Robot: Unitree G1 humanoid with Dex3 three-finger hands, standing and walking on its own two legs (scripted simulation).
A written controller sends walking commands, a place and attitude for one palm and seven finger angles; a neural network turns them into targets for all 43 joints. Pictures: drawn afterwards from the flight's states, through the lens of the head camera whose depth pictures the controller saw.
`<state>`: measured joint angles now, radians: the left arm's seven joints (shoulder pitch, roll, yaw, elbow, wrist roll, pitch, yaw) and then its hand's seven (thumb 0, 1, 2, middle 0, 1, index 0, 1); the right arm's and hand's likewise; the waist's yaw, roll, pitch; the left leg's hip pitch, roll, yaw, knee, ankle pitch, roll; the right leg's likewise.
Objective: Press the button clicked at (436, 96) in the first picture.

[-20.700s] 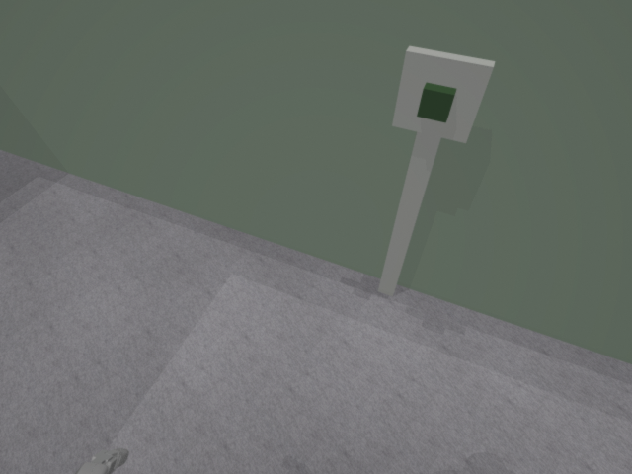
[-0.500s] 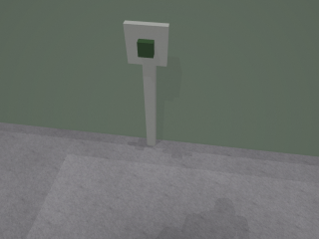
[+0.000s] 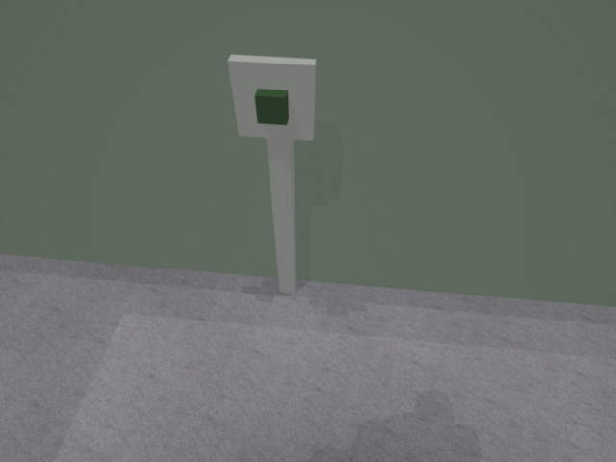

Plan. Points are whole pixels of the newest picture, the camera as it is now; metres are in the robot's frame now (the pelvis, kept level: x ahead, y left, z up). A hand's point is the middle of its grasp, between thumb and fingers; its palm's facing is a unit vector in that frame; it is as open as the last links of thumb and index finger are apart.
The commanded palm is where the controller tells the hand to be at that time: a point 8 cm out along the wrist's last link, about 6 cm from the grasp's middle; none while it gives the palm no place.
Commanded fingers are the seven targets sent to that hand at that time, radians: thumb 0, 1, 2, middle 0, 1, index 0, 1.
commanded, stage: let the arm hang, fingers relaxed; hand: left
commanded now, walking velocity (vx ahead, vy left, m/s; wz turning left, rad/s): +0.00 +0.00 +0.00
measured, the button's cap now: (272, 106) +0.80 +0.12 +0.05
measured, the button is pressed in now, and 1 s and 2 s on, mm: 0 0 0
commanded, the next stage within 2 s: stand and wait in 0.06 s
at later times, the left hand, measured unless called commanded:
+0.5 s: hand out of the picture +0.01 +0.16 -0.17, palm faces +0.04 -0.98 -0.20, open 7.4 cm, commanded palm none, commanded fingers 0.00 0.90 0.90 -0.20 -0.30 -0.20 -0.30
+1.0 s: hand out of the picture +0.04 +0.16 -0.17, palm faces +0.03 -0.98 -0.22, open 7.4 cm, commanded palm none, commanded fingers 0.00 0.90 0.90 -0.20 -0.30 -0.20 -0.30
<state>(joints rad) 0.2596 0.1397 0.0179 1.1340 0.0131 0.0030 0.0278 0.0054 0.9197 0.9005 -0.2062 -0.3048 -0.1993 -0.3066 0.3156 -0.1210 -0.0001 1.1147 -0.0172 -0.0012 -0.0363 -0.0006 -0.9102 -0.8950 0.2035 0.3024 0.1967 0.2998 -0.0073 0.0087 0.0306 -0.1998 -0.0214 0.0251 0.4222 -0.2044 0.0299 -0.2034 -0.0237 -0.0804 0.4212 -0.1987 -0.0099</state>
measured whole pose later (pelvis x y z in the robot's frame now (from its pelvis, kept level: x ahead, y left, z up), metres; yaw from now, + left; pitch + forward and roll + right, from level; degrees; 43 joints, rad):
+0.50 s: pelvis +0.02 -0.01 +0.00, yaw +0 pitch -1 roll +0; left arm 0.26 0.14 0.02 1.16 0.01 -0.01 0.03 0.00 0.91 0.90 -0.20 -0.30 -0.20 -0.30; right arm 0.27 -0.15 0.00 1.14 -0.01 0.00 -0.04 0.00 -0.91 -0.90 0.20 0.30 0.20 0.30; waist 0.00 0.01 0.05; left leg -0.16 0.00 0.02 0.39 -0.22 0.01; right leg -0.16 0.00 -0.09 0.40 -0.22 -0.03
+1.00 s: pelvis +0.03 -0.03 +0.00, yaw +0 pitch -1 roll +0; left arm 0.23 0.17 0.02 1.15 0.01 -0.01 0.02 0.00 0.90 0.90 -0.20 -0.30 -0.20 -0.30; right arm 0.24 -0.17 0.00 1.14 -0.01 0.00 -0.04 0.00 -0.91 -0.89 0.20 0.30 0.20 0.30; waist 0.00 0.01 0.06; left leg -0.13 0.01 0.01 0.37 -0.22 -0.01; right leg -0.13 0.01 -0.09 0.37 -0.22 -0.04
